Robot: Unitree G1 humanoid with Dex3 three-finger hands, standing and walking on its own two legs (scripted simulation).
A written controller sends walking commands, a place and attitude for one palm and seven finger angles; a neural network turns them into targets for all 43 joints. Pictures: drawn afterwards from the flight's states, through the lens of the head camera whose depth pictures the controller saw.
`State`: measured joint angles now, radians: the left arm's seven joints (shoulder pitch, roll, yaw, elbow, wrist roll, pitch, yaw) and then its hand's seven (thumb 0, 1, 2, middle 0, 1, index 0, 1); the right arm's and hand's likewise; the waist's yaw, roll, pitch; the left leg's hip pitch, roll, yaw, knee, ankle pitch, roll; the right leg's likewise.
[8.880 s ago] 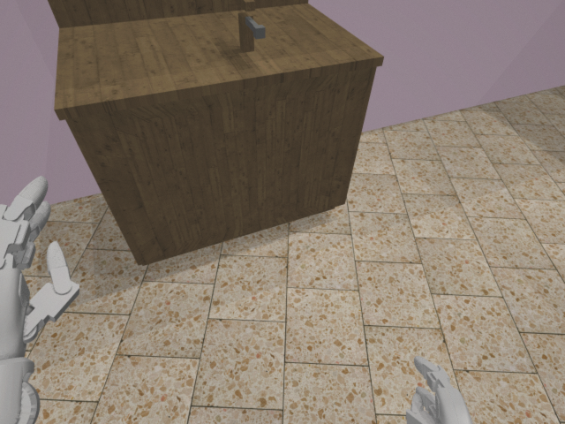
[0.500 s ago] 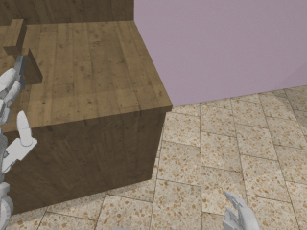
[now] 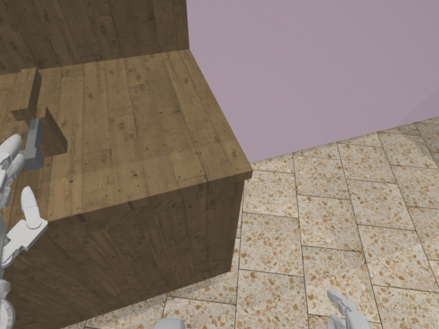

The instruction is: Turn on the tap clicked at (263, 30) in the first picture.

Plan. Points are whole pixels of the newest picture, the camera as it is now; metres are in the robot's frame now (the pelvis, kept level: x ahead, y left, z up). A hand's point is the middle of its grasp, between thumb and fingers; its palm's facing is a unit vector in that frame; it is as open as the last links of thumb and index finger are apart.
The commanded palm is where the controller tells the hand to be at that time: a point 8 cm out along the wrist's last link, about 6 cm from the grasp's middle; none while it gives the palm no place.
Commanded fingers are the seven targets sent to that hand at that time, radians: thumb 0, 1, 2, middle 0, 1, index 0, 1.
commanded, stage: come to a stop and stand still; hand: left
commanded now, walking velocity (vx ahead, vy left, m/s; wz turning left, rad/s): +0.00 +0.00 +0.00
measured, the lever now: (31, 159) +0.35 +0.36 +0.12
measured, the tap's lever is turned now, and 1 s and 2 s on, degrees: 0 0 0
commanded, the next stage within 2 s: look again from close up in 0.76 s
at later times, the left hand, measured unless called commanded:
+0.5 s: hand (8, 207) +0.23 +0.31 +0.16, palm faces +0.40 -0.85 -0.33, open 7.4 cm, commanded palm +0.18 +0.34 +0.18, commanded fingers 0.00 0.90 0.90 -0.20 -0.30 -0.20 -0.30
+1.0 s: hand (0, 171) +0.26 +0.31 +0.20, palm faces +0.45 -0.77 -0.45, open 7.4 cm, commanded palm +0.18 +0.32 +0.18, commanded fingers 0.00 0.90 0.90 -0.20 -0.30 -0.20 -0.30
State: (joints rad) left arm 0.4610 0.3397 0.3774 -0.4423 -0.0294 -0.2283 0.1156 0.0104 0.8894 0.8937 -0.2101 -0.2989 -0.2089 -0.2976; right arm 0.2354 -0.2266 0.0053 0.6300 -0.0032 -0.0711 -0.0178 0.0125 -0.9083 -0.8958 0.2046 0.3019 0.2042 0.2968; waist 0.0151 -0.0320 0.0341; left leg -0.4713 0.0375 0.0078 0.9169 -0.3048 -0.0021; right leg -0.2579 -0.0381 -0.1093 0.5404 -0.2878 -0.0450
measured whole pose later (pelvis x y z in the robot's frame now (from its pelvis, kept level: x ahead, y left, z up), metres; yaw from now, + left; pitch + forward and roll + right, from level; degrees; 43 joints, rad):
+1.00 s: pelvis +0.01 +0.04 +0.00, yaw -1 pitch +1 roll -1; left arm 0.26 0.48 0.46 -0.35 -0.05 -0.25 0.13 0.01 0.89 0.89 -0.20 -0.30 -0.20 -0.30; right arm 0.21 -0.22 0.03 0.57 0.01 -0.13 -0.02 0.01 -0.91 -0.90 0.20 0.30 0.20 0.30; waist 0.02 0.02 0.07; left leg -0.33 0.07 0.03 0.54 -0.22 -0.02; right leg -0.24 -0.03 -0.06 0.50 -0.27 0.02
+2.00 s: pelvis -0.04 +0.07 +0.00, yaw -5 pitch -2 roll -2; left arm 0.47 0.37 0.35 -0.50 -0.03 -0.15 0.12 0.01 0.89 0.89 -0.21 -0.30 -0.21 -0.30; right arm 0.20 -0.23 -0.01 0.60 0.01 -0.10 -0.06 0.01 -0.91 -0.90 0.20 0.30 0.20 0.30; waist 0.00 0.01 0.09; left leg -0.34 0.04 0.00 0.54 -0.20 0.01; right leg -0.26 -0.01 -0.01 0.47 -0.25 0.02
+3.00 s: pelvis -0.01 +0.06 +0.00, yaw -3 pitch +0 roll -1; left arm 0.46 0.36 0.30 -0.46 -0.03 -0.15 0.08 0.02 0.89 0.89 -0.22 -0.30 -0.21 -0.30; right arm 0.18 -0.21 0.00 0.56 0.02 -0.07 -0.02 0.01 -0.91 -0.90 0.20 0.30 0.20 0.30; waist 0.01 -0.07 0.06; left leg -0.22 0.00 0.01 0.51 -0.29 0.02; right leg -0.21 0.06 -0.02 0.46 -0.26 -0.05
